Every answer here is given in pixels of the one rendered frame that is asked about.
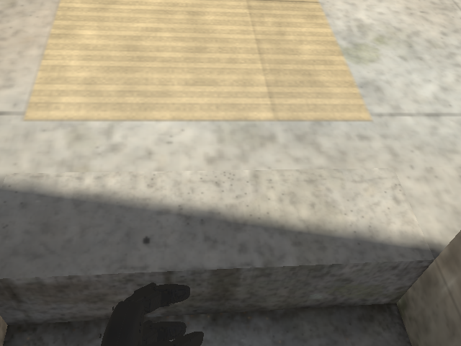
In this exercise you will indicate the left robot hand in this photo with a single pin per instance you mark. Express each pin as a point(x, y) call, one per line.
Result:
point(126, 327)

